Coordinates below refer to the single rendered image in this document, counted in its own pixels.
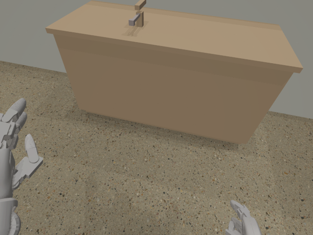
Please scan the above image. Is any robot left forearm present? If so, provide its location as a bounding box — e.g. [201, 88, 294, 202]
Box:
[0, 198, 21, 235]

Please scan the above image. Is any counter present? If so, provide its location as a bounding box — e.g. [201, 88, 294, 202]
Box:
[45, 0, 303, 144]

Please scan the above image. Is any tap lever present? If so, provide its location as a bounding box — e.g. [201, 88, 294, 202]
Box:
[129, 13, 140, 26]

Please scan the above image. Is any right robot hand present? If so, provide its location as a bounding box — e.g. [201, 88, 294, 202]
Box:
[225, 200, 262, 235]

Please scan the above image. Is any left robot hand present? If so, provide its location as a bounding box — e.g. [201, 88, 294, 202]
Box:
[0, 98, 43, 199]

